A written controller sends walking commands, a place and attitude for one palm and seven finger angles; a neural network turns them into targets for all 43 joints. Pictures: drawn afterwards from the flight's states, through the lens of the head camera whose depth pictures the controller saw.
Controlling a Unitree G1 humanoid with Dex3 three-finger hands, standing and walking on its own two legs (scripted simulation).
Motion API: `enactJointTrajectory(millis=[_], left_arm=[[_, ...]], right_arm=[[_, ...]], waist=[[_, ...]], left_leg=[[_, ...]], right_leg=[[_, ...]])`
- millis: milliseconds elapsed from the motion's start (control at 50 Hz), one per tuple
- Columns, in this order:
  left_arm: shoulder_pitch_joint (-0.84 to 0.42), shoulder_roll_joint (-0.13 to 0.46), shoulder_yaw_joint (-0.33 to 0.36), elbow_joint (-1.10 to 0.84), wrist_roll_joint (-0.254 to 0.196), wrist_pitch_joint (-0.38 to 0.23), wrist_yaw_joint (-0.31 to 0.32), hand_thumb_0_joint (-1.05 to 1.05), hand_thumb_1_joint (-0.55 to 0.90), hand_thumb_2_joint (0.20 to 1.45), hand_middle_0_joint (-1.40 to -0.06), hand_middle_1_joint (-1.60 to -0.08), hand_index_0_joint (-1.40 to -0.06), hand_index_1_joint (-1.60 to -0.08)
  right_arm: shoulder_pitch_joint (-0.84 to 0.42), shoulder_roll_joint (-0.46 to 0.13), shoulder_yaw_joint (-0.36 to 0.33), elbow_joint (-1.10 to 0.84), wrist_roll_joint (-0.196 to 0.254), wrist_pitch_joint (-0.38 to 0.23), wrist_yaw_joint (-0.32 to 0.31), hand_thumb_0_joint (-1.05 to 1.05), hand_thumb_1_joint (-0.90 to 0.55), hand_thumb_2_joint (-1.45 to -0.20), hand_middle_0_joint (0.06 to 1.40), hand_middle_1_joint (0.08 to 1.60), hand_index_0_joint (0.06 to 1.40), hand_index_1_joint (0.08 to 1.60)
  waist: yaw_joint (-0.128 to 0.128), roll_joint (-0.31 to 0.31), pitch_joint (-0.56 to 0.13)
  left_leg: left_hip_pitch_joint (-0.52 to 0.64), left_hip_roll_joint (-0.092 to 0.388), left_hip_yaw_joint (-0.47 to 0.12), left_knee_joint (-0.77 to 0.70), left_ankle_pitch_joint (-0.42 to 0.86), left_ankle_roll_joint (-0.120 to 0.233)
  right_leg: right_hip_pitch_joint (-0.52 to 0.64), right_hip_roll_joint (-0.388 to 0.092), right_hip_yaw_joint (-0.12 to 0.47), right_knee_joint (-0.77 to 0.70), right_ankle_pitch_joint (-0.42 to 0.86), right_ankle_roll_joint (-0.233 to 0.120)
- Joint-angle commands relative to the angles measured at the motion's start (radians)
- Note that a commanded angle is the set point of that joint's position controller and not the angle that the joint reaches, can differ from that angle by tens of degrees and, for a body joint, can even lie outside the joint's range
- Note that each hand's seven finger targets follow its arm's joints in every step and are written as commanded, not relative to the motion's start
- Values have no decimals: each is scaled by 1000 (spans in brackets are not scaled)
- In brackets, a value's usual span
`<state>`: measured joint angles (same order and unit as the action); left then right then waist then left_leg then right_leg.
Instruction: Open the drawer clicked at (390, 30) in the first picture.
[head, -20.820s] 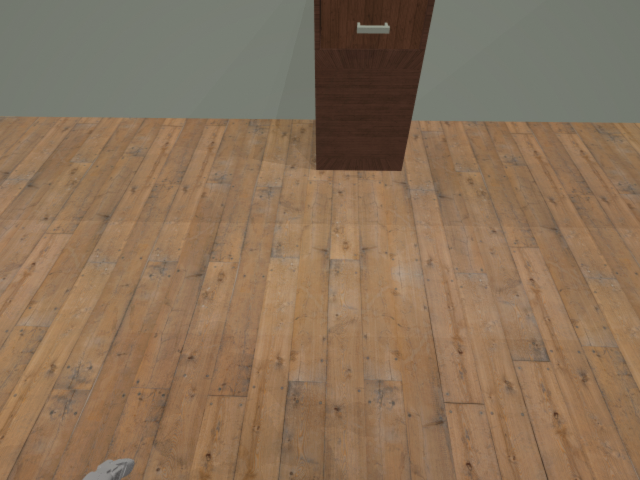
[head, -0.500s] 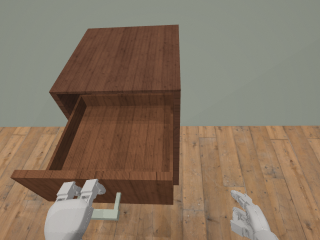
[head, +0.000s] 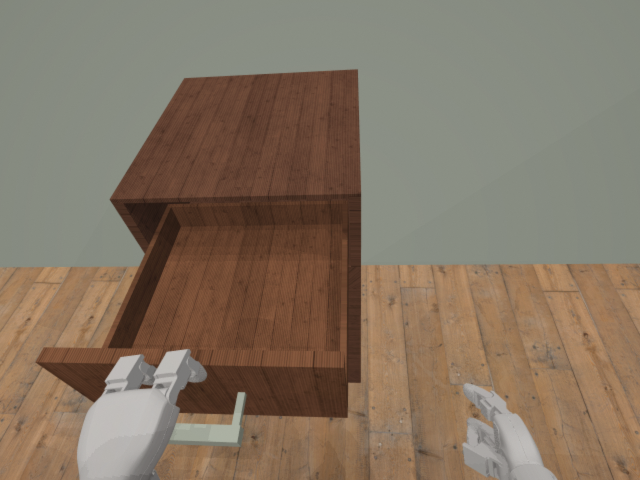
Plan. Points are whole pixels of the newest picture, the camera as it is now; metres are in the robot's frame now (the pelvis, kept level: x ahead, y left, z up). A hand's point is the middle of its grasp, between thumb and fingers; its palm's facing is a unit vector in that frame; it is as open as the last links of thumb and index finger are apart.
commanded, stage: lift the hand off the handle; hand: left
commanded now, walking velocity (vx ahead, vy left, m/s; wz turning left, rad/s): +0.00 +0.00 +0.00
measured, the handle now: (199, 417) +0.20 +0.20 -0.05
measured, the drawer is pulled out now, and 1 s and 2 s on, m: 0.29 0.29 0.29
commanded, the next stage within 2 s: draw the hand back to the body in 0.86 s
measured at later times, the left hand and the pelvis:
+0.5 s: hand (146, 419) +0.16 +0.20 +0.07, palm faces +0.05 -0.18 -0.98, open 13.8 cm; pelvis +0.00 +0.00 +0.02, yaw +0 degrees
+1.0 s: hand (139, 410) +0.17 +0.20 +0.09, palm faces +0.06 -0.20 -0.98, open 13.8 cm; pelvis +0.00 +0.01 +0.02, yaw +0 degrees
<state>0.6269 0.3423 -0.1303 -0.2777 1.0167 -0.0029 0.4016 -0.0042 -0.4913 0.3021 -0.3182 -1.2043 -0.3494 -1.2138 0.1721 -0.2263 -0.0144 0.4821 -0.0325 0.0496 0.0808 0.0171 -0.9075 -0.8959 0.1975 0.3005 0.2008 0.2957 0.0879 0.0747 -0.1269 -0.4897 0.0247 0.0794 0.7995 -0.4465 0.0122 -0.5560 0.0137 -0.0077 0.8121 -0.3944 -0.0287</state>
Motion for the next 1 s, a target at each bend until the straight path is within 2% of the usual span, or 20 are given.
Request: enactJointTrajectory(millis=[0, 80, 200, 260, 280, 340, 420, 540, 560, 620, 660, 740, 780, 800, 820, 840, 880, 920, 960, 980], left_arm=[[3, 131, 128, -210, -9, -6, 31, 0, -500, 300, -300, -1200, -300, -1200], [16, 108, 101, -241, -21, -3, 12, 0, -500, 300, -300, -1200, -300, -1200], [-24, 149, 141, -239, -25, -6, -19, 0, -500, 300, -300, -1200, -300, -1200], [-55, 161, 148, -273, -27, -6, -30, 0, -500, 300, -300, -1200, -300, -1200], [-66, 135, 127, -271, -30, -6, -35, 0, -500, 300, -300, -1200, -300, -1200], [-50, 140, 127, -285, -33, -12, -52, 0, -500, 300, -300, -1200, -300, -1200], [-19, 144, 137, -293, -40, -8, -65, 0, -500, 300, -300, -1200, -300, -1200], [-18, 144, 127, -367, -39, -5, -77, 0, -500, 300, -300, -1200, -300, -1200], [-3, 159, 147, -365, -43, -1, -78, 0, -500, 300, -300, -1200, -300, -1200], [48, 147, 143, -359, -52, 0, -85, 0, -500, 300, -300, -1200, -300, -1200], [4, 163, 156, -389, -51, 9, -91, 0, -500, 300, -300, -1200, -300, -1200], [-42, 141, 113, -423, -49, 12, -110, 0, -500, 300, -300, -1200, -300, -1200], [-17, 111, 87, -395, -51, 21, -122, 0, -500, 300, -300, -1200, -300, -1200], [-45, 125, 95, -383, -50, 18, -127, 0, -500, 300, -300, -1200, -300, -1200], [-29, 100, 61, -389, -47, 20, -132, 0, -500, 300, -300, -1200, -300, -1200], [-63, 137, 95, -388, -35, 19, -131, 0, -500, 300, -300, -1200, -300, -1200], [-36, 133, 91, -403, -23, 24, -127, 0, -500, 300, -300, -1200, -300, -1200], [-31, 135, 103, -377, -25, 22, -123, 0, -500, 300, -300, -1200, -300, -1200], [-69, 158, 132, -405, -22, 28, -117, 0, -500, 300, -300, -1200, -300, -1200], [-45, 145, 120, -417, -21, 32, -114, 0, -500, 300, -300, -1200, -300, -1200]], right_arm=[[-130, -82, -32, -169, 8, -57, -2, 0, -900, -900, 200, 300, 200, 300], [-136, -79, -31, -167, 13, -59, -3, 0, -900, -900, 200, 300, 200, 300], [-148, -78, -28, -158, 14, -59, -13, 0, -900, -900, 200, 300, 200, 300], [-154, -80, -27, -160, 11, -59, -16, 0, -900, -900, 200, 300, 200, 300], [-148, -79, -31, -152, 14, -58, -18, 0, -900, -900, 200, 300, 200, 300], [-148, -81, -29, -155, 13, -61, -14, 0, -900, -900, 200, 300, 200, 300], [-159, -79, -27, -153, 19, -56, -14, 0, -900, -900, 200, 300, 200, 300], [-163, -80, -26, -163, 18, -56, -2, 0, -900, -900, 200, 300, 200, 300], [-170, -79, -24, -165, 20, -57, -3, 0, -900, -900, 200, 300, 200, 300], [-165, -82, -21, -161, 25, -53, -1, 0, -900, -900, 200, 300, 200, 300], [-188, -83, -18, -164, 25, -52, -1, 0, -900, -900, 200, 300, 200, 300], [-177, -85, -21, -164, 23, -48, -2, 0, -900, -900, 200, 300, 200, 300], [-160, -79, -17, -162, 27, -52, 2, 0, -900, -900, 200, 300, 200, 300], [-180, -81, -18, -154, 29, -45, 0, 0, -900, -900, 200, 300, 200, 300], [-174, -81, -16, -167, 27, -46, 1, 0, -900, -900, 200, 300, 200, 300], [-180, -82, -15, -159, 28, -43, 2, 0, -900, -900, 200, 300, 200, 300], [-160, -78, -9, -170, 26, -47, 6, 0, -900, -900, 200, 300, 200, 300], [-175, -77, -9, -165, 28, -43, 3, 0, -900, -900, 200, 300, 200, 300], [-199, -78, -8, -164, 30, -42, 5, 0, -900, -900, 200, 300, 200, 300], [-171, -77, -6, -167, 29, -43, 6, 0, -900, -900, 200, 300, 200, 300]], waist=[[0, -96, -81], [-3, -77, -69], [8, -94, -48], [11, -71, -54], [0, -70, -35], [13, -77, -66], [20, -88, -31], [31, -44, -69], [31, -77, -59], [31, -92, -26], [29, -58, -22], [28, -38, -34], [21, -76, -23], [26, -82, -11], [27, -64, -2], [31, -62, -8], [35, -69, -50], [40, -50, -16], [42, -32, -31], [40, -24, -59]], left_leg=[[118, -15, -68, -105, 275, 17], [140, -16, -67, -124, 286, 20], [162, -18, -64, -154, 254, 21], [188, -20, -68, -167, 267, 21], [188, -17, -63, -172, 256, 24], [208, -14, -67, -182, 300, 22], [203, -11, -64, -202, 316, 21], [251, -4, -67, -216, 374, 17], [252, -5, -72, -213, 385, 17], [235, -2, -67, -227, 378, 17], [253, -2, -75, -236, 371, 15], [278, 3, -73, -246, 370, 19], [272, 6, -78, -248, 370, 23], [267, 6, -77, -259, 365, 17], [264, 5, -73, -259, 354, 21], [262, 8, -76, -263, 356, 14], [274, 8, -77, -256, 378, 17], [256, 7, -74, -264, 382, 11], [276, 10, -86, -265, 391, 8], [278, 12, -80, -263, 411, 11]], right_leg=[[66, -2, 72, -178, 218, -30], [96, -6, 71, -195, 234, -29], [113, -11, 82, -245, 178, -25], [129, -14, 91, -265, 178, -27], [127, -13, 81, -267, 171, -25], [152, -12, 73, -264, 220, -26], [184, -12, 66, -277, 251, -24], [205, -11, 66, -280, 284, -29], [215, -7, 81, -289, 303, -31], [226, -10, 61, -290, 314, -22], [222, -8, 79, -307, 292, -27], [211, -9, 56, -310, 253, -23], [211, -6, 38, -306, 237, -19], [208, 1, 48, -310, 243, -22], [212, -5, 36, -312, 231, -19], [207, -1, 49, -310, 225, -24], [229, -1, 47, -297, 236, -24], [238, 2, 45, -298, 258, -27], [241, 9, 73, -304, 267, -35], [251, 3, 47, -288, 269, -30]])
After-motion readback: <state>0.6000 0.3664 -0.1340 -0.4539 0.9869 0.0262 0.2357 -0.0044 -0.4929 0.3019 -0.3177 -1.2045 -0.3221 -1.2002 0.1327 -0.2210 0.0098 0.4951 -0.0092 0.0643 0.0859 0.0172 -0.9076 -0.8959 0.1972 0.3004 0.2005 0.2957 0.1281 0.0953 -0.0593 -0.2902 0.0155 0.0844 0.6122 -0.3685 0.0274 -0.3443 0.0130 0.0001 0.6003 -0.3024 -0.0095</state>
